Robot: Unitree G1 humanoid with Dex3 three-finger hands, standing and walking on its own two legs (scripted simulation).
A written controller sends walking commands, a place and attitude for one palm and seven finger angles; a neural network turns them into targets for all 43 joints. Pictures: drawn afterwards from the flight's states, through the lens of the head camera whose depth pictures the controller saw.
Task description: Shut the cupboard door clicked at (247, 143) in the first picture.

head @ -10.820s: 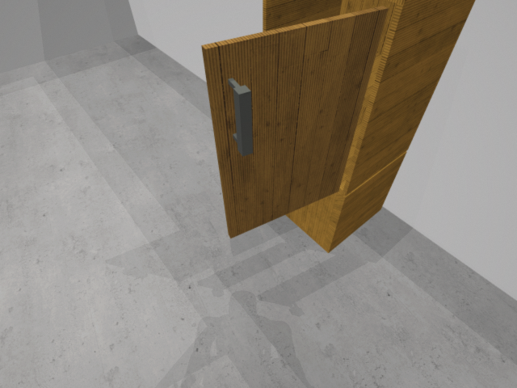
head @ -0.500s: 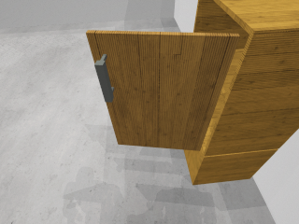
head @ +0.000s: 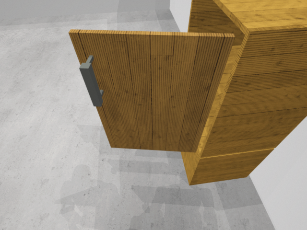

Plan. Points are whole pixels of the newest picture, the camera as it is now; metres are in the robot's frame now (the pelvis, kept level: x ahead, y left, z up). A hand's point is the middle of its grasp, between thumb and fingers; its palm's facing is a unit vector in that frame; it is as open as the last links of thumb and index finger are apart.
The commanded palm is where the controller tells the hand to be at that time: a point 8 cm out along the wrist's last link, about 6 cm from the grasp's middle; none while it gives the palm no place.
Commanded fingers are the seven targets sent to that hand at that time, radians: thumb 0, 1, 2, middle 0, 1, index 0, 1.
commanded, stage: look again from close up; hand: left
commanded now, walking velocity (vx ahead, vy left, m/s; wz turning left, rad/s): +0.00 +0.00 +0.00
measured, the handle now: (94, 81) +0.50 +0.21 +0.11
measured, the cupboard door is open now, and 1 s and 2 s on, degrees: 78 78 78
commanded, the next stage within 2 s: raise the hand and make a fist in 0.32 s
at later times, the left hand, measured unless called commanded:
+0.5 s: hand out of the picture +0.10 +0.16 -0.13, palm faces +0.18 -0.96 -0.21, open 7.3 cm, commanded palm +0.11 +0.20 -0.06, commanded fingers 0.00 0.90 0.90 -0.27 -0.38 -0.27 -0.38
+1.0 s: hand (86, 225) +0.14 +0.16 +0.00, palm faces +0.08 -1.00 -0.05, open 5.4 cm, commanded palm +0.12 +0.21 +0.00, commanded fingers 0.00 0.90 0.90 -0.73 -0.88 -0.73 -0.88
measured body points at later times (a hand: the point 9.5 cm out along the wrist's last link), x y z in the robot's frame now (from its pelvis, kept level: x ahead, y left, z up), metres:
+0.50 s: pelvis +0.02 -0.04 -0.01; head +0.05 -0.04 +0.44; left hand +0.09 +0.21 -0.12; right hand +0.06 -0.27 -0.15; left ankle -0.01 +0.08 -0.74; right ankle +0.01 -0.14 -0.74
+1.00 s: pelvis -0.04 -0.05 -0.08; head +0.01 -0.04 +0.37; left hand +0.12 +0.21 +0.01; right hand +0.21 -0.26 -0.13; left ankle -0.01 +0.08 -0.74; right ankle +0.01 -0.14 -0.74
